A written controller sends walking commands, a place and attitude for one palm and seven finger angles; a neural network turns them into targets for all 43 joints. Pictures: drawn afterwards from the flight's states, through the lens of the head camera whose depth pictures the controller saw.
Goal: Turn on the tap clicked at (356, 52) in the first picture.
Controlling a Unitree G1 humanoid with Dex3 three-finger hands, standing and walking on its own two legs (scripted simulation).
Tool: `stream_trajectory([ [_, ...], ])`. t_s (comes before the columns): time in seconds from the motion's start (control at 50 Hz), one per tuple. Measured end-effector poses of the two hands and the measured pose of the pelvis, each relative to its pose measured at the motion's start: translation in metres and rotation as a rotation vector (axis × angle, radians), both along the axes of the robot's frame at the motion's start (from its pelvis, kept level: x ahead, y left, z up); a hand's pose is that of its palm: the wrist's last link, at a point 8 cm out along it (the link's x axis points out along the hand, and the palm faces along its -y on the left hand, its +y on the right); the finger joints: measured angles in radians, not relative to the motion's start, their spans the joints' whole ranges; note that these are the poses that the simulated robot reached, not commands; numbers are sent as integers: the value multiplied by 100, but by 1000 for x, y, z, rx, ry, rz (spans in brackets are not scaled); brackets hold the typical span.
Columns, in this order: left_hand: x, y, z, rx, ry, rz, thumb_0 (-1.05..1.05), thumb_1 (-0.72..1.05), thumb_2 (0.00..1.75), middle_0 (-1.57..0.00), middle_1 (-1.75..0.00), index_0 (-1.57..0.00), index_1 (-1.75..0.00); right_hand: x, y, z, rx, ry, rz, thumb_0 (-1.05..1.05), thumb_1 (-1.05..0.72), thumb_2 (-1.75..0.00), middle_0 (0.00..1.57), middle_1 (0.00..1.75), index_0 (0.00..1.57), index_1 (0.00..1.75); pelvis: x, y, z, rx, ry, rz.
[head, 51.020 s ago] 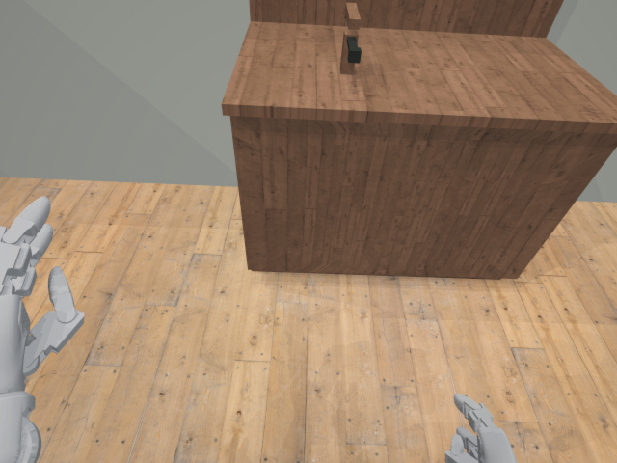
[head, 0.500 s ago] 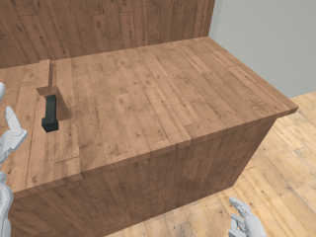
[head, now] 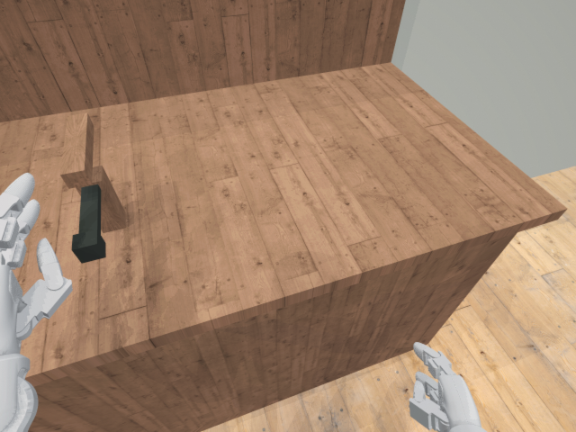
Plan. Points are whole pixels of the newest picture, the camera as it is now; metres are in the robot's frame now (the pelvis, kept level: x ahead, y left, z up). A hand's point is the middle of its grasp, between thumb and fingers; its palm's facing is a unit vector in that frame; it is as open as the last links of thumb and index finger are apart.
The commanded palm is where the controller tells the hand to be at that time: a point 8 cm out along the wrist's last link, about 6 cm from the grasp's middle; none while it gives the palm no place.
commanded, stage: come to a stop and stand still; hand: left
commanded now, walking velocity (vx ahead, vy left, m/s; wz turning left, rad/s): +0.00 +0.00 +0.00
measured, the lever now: (89, 246) +0.29 +0.28 +0.12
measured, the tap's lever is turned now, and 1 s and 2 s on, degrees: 0 0 0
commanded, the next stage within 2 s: look again from close up in 0.46 s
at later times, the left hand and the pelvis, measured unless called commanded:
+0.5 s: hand (100, 289) +0.22 +0.22 +0.16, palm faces +0.43 -0.83 -0.35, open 7.4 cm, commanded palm +0.16 +0.25 +0.18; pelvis +0.01 -0.03 +0.00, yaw +2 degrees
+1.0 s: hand (86, 295) +0.21 +0.23 +0.16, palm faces +0.43 -0.84 -0.33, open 7.4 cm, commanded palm +0.15 +0.26 +0.18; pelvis +0.00 -0.02 +0.00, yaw +2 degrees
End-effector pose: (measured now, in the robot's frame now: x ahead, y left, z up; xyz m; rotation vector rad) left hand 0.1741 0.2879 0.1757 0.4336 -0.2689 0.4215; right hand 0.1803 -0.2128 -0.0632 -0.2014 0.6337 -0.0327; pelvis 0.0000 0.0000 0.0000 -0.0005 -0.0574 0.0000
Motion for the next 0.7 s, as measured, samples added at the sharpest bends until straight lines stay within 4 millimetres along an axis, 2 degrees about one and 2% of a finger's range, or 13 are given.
stream_trajectory([
  [0.1,7,-11,-10,-44,36,15,1,89,90,-21,-30,-21,-30,17,-8,5,-15,-11,23,1,-90,-90,20,30,20,30,5,-12,2,-4,5,11],
  [0.24,9,-29,5,-16,4,-12,2,89,90,-21,-30,-21,-30,24,-25,7,-33,-7,17,1,-90,-90,20,30,21,30,9,-25,3,-11,15,23],
  [0.32,7,-32,7,-2,18,-11,1,89,90,-21,-30,-21,-30,20,-35,5,-37,8,-8,1,-90,-90,20,30,20,30,11,-29,3,-12,19,27],
  [0.48,2,-32,-4,-31,69,8,1,89,90,-21,-30,-21,-30,4,-48,-1,-52,51,-42,1,-90,-90,20,30,20,30,9,-33,4,-11,19,31],
  [0.7,-6,-33,4,-17,25,-16,1,89,90,-21,-30,-21,-30,-9,-41,-1,-45,47,-42,1,-90,-90,20,30,20,30,1,-30,4,-9,9,29],
])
